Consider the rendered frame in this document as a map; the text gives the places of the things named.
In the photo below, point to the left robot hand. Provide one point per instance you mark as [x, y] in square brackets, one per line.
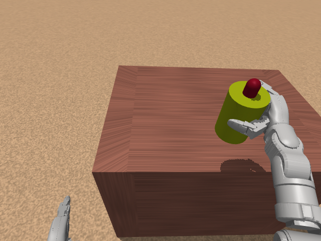
[59, 230]

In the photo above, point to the bottle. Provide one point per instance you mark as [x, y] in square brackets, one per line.
[245, 101]

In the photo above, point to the right robot hand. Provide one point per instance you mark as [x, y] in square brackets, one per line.
[275, 113]

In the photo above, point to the right robot arm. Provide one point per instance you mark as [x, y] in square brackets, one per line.
[296, 199]

